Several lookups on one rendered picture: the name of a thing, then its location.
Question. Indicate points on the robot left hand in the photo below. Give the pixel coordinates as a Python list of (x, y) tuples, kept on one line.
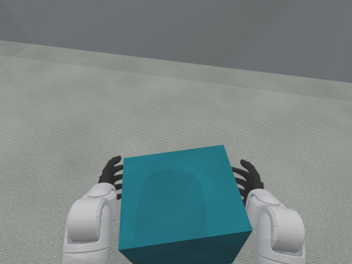
[(108, 174)]

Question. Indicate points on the robot right forearm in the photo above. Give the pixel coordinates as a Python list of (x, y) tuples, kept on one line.
[(280, 230)]

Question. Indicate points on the carton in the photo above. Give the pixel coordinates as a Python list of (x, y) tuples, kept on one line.
[(181, 207)]

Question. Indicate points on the robot right hand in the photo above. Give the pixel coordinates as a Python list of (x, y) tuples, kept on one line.
[(252, 177)]

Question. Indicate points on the robot left forearm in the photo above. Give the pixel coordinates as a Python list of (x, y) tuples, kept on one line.
[(88, 226)]

